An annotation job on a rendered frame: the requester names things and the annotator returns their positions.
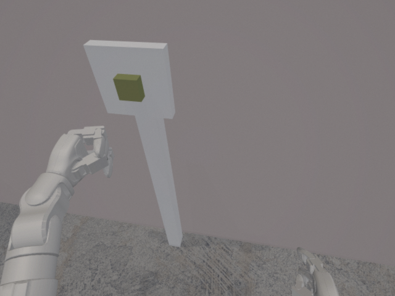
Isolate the robot left hand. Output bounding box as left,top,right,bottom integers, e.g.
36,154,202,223
46,126,115,187

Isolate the button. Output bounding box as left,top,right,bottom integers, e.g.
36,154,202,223
113,74,145,102

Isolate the panel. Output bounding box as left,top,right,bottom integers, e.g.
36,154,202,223
83,40,183,247

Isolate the robot right hand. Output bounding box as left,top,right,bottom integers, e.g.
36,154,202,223
291,247,339,296

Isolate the robot left forearm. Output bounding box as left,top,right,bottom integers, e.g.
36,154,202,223
0,173,75,296

